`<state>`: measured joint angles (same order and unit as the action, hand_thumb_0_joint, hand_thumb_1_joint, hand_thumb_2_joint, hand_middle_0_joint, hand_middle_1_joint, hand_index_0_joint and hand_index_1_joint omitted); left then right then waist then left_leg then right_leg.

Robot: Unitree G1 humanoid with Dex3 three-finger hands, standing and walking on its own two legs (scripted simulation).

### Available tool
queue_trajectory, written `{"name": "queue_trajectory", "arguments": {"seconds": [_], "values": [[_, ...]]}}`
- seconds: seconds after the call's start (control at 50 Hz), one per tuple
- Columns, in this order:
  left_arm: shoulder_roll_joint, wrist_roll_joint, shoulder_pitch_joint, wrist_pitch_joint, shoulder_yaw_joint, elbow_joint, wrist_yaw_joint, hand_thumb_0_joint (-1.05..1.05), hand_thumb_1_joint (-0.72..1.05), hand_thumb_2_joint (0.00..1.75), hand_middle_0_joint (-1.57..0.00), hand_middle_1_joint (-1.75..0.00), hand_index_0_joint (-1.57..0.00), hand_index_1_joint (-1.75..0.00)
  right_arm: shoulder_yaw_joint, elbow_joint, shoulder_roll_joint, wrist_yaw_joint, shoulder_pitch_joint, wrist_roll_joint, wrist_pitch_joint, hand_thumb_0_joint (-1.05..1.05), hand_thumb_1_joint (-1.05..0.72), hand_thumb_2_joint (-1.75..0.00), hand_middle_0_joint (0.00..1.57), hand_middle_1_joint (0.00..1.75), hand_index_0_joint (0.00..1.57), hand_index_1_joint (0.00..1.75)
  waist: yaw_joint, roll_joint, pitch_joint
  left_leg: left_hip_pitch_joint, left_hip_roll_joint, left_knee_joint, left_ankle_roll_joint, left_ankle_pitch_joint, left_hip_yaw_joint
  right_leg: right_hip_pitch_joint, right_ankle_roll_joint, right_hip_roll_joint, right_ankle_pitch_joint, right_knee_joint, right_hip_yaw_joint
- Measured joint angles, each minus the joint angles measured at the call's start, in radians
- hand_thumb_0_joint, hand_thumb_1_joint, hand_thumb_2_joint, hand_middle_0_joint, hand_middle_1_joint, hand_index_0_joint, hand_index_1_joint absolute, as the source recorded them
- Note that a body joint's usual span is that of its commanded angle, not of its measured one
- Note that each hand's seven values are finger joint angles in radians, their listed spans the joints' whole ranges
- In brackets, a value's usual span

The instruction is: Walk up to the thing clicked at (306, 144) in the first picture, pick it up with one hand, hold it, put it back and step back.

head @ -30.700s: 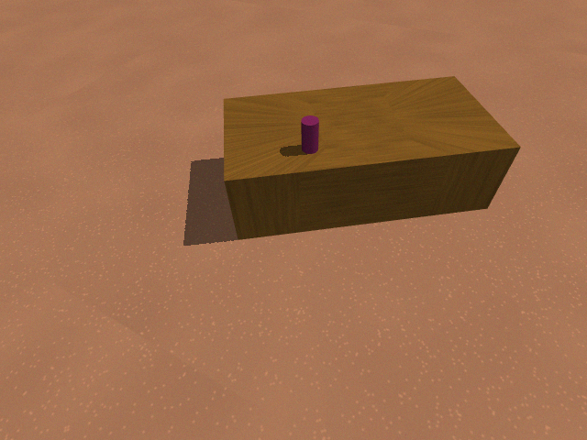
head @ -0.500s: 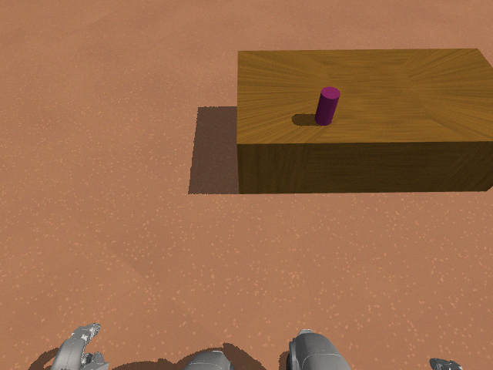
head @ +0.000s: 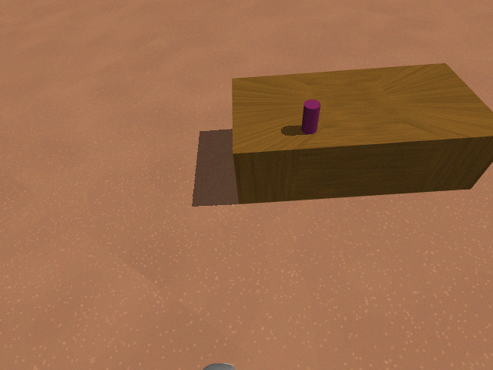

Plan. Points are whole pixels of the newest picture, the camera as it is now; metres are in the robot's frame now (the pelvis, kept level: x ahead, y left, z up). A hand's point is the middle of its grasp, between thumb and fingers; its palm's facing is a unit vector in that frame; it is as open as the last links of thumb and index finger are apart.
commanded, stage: step back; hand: right
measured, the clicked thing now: (310, 117) +1.13 -0.20 -0.33
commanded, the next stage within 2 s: stand in 0.90 s
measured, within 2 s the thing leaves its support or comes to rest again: neither
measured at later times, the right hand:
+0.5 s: hand out of the picture +0.10 -0.26 -0.15, palm faces -0.08 +0.92 -0.38, open 7.4 cm
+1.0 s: hand (398, 352) +0.18 -0.22 -0.13, palm faces -0.06 +0.94 -0.34, open 7.4 cm
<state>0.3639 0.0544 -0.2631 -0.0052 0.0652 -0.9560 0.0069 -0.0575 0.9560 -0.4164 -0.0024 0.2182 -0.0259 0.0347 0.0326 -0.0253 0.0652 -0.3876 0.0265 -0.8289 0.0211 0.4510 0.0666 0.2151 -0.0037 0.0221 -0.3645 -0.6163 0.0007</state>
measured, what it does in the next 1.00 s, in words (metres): steps on the spot: left foot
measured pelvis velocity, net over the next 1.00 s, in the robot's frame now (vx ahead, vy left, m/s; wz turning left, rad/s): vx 0.04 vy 0.01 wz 0.04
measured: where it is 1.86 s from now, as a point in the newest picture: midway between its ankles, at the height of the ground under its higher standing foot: outside the picture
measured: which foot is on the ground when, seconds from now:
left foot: up 0.00-0.04, down 0.06-1.00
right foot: down 0.00-1.00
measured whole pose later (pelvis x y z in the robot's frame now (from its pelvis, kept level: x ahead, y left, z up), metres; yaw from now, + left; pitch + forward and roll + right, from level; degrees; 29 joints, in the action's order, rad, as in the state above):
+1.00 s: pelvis +0.04 +0.01 +0.01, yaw +3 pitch -2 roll +0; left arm 0.36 0.01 -0.07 0.01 0.02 -1.09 -0.01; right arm -0.02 1.09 -0.33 0.00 0.02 -0.01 -0.02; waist 0.02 0.00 0.07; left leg -0.18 -0.01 -0.45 0.00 0.23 0.00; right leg 0.08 0.02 0.03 -0.29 -0.42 -0.01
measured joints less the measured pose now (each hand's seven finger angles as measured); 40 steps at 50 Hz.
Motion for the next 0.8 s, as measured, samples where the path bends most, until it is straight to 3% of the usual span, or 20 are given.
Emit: {"name": "queue_trajectory", "arguments": {"seconds": [0.04, 0.08, 0.1, 0.14, 0.2, 0.24, 0.3, 0.34, 0.4, 0.46, 0.52, 0.6, 0.66, 0.8], "values": [[0.011, -0.005, 0.012, 0.001, 0.0, 0.007, 0.002, 0.01, 0.9, 0.9, -0.21, -0.3, -0.21, -0.3, -0.001, 0.021, 0.006, -0.006, 0.019, -0.004, -0.008, 0.01, -0.9, -0.9, 0.2, 0.3, 0.2, 0.29, -0.004, 0.006, -0.002, 0.076, -0.013, 0.142, -0.001, -0.021, -0.027, 0.011, 0.008, 0.013, -0.012, -0.022, -0.017], [0.026, -0.01, 0.031, -0.005, -0.001, 0.008, 0.0, 0.01, 0.9, 0.9, -0.21, -0.3, -0.21, -0.3, -0.006, 0.044, 0.029, -0.004, 0.015, -0.009, -0.02, 0.01, -0.9, -0.9, 0.2, 0.3, 0.2, 0.29, -0.001, 0.046, 0.017, 0.124, 0.015, 0.235, -0.016, -0.167, -0.049, 0.02, 0.015, 0.047, -0.03, -0.064, -0.006], [0.029, -0.016, 0.036, -0.009, -0.003, 0.003, -0.001, 0.01, 0.9, 0.9, -0.2, -0.3, -0.21, -0.3, -0.004, 0.049, 0.039, -0.004, 0.013, -0.011, -0.027, 0.01, -0.9, -0.9, 0.2, 0.3, 0.2, 0.29, 0.001, 0.06, 0.019, 0.128, 0.024, 0.243, -0.023, -0.181, -0.06, 0.029, 0.005, 0.051, -0.045, -0.082, 0.011], [0.03, -0.023, 0.045, -0.018, -0.007, -0.015, 0.001, 0.01, 0.9, 0.9, -0.2, -0.3, -0.21, -0.3, 0.0, 0.048, 0.051, -0.01, 0.013, -0.012, -0.039, 0.01, -0.9, -0.9, 0.2, 0.3, 0.2, 0.29, -0.011, 0.059, 0.007, 0.122, 0.019, 0.242, -0.042, -0.175, -0.06, 0.061, -0.013, 0.029, -0.127, -0.152, 0.024], [0.036, -0.03, 0.054, -0.014, -0.006, -0.029, 0.007, 0.01, 0.91, 0.9, -0.2, -0.3, -0.21, -0.3, 0.01, 0.041, 0.07, -0.012, 0.008, -0.016, -0.053, 0.01, -0.9, -0.9, 0.2, 0.3, 0.2, 0.3, -0.026, 0.058, -0.003, 0.131, 0.003, 0.265, -0.045, -0.183, -0.058, 0.083, -0.023, 0.011, -0.148, -0.184, 0.016], [0.037, -0.031, 0.06, -0.002, -0.003, -0.036, 0.009, 0.01, 0.91, 0.9, -0.2, -0.3, -0.21, -0.3, 0.014, 0.041, 0.073, -0.015, 0.0, -0.016, -0.053, 0.01, -0.9, -0.9, 0.2, 0.3, 0.2, 0.3, -0.033, 0.051, -0.008, 0.13, -0.01, 0.266, -0.031, -0.185, -0.054, 0.06, -0.023, 0.009, -0.104, -0.092, -0.002], [0.021, -0.021, 0.076, 0.017, 0.002, -0.048, 0.005, 0.01, 0.91, 0.9, -0.2, -0.3, -0.21, -0.3, 0.015, 0.046, 0.066, -0.012, -0.012, -0.006, -0.037, 0.01, -0.9, -0.9, 0.2, 0.3, 0.2, 0.3, -0.035, 0.013, -0.009, 0.114, -0.04, 0.217, -0.011, -0.152, -0.025, 0.008, -0.013, -0.02, 0.058, 0.039, -0.032], [0.011, -0.012, 0.078, 0.025, 0.0, -0.046, 0.004, 0.01, 0.91, 0.9, -0.2, -0.3, -0.21, -0.3, 0.013, 0.056, 0.063, -0.005, -0.012, -0.003, -0.026, 0.01, -0.9, -0.9, 0.2, 0.3, 0.2, 0.3, -0.026, 0.005, -0.024, 0.081, -0.02, 0.133, -0.015, -0.045, 0.007, 0.006, -0.017, -0.022, 0.052, 0.043, -0.043], [-0.006, -0.012, 0.083, 0.033, -0.006, -0.042, 0.001, 0.01, 0.91, 0.9, -0.2, -0.3, -0.21, -0.3, 0.011, 0.064, 0.05, -0.002, -0.014, 0.001, -0.032, 0.01, -0.9, -0.9, 0.2, 0.3, 0.2, 0.3, -0.012, 0.005, -0.021, 0.048, -0.005, 0.048, -0.014, -0.005, 0.005, -0.015, -0.015, -0.008, 0.049, 0.066, -0.048], [-0.013, -0.014, 0.09, 0.036, -0.015, -0.044, 0.001, 0.01, 0.9, 0.9, -0.2, -0.3, -0.21, -0.3, 0.007, 0.071, 0.035, -0.003, -0.021, 0.001, -0.047, 0.01, -0.9, -0.9, 0.2, 0.3, 0.2, 0.29, -0.01, 0.007, -0.011, 0.065, -0.024, 0.133, -0.014, -0.035, -0.025, -0.031, 0.001, 0.01, 0.043, 0.073, -0.058], [-0.007, -0.024, 0.105, 0.024, -0.021, -0.046, 0.002, 0.01, 0.9, 0.9, -0.2, -0.3, -0.21, -0.3, -0.002, 0.077, 0.032, 0.001, -0.033, -0.006, -0.06, 0.0, -0.9, -0.9, 0.2, 0.3, 0.2, 0.29, -0.016, 0.027, 0.007, 0.116, -0.019, 0.273, -0.019, -0.226, -0.054, -0.023, 0.02, 0.04, -0.002, 0.013, -0.06], [0.005, -0.041, 0.125, 0.002, -0.027, -0.065, -0.003, 0.01, 0.9, 0.9, -0.2, -0.3, -0.21, -0.3, 0.009, 0.084, 0.052, 0.001, -0.063, -0.005, -0.061, 0.0, -0.9, -0.9, 0.2, 0.3, 0.2, 0.29, -0.014, 0.049, 0.01, 0.114, -0.015, 0.25, -0.027, -0.182, -0.066, -0.017, 0.0, 0.027, -0.024, 0.006, -0.02], [0.008, -0.04, 0.135, 0.011, -0.03, -0.084, -0.008, 0.01, 0.91, 0.9, -0.2, -0.3, -0.21, -0.3, 0.02, 0.092, 0.066, 0.002, -0.094, 0.001, -0.052, 0.0, -0.9, -0.9, 0.2, 0.3, 0.2, 0.29, -0.016, 0.039, 0.007, 0.119, -0.037, 0.248, -0.02, -0.17, -0.058, -0.046, 0.018, 0.004, 0.013, 0.062, -0.025], [0.008, -0.041, 0.16, 0.018, -0.036, -0.108, -0.012, 0.01, 0.91, 0.9, -0.2, -0.3, -0.21, -0.3, 0.027, 0.108, 0.083, 0.003, -0.165, 0.008, -0.052, 0.0, -0.9, -0.9, 0.2, 0.3, 0.2, 0.3, -0.017, 0.033, 0.003, 0.148, -0.041, 0.286, -0.017, -0.178, -0.062, -0.079, 0.02, 0.0, 0.028, 0.113, -0.022]]}}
